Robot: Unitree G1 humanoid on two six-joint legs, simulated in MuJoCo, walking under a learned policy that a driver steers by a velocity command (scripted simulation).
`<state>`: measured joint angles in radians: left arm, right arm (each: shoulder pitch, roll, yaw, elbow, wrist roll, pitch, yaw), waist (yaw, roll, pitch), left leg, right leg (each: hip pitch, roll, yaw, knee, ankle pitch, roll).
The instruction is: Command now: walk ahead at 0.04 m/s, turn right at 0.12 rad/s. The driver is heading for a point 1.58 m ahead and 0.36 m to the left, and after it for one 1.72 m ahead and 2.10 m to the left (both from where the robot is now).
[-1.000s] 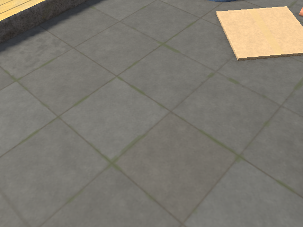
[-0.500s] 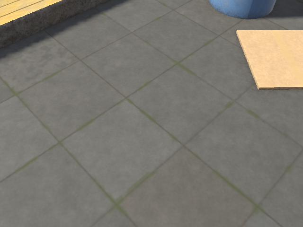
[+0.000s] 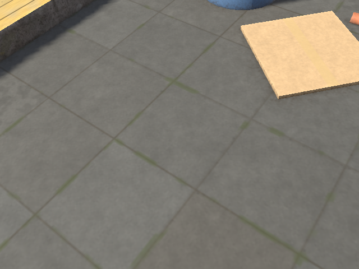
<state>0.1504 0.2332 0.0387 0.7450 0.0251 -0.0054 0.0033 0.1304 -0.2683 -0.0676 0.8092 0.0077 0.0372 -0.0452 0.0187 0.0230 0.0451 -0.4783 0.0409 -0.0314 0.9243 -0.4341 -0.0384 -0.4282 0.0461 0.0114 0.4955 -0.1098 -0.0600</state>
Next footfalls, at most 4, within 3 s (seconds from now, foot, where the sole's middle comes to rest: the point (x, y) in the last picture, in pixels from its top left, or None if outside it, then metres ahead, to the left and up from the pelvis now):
0.10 left None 0.06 0.16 -0.77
1.72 right None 0.17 -0.10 -0.77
2.20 left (166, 237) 0.55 0.12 -0.77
2.72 right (225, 168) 0.85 -0.11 -0.77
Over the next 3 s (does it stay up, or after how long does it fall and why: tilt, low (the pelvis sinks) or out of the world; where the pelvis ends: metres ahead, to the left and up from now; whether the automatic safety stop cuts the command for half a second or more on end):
stays up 0.80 -0.01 0.02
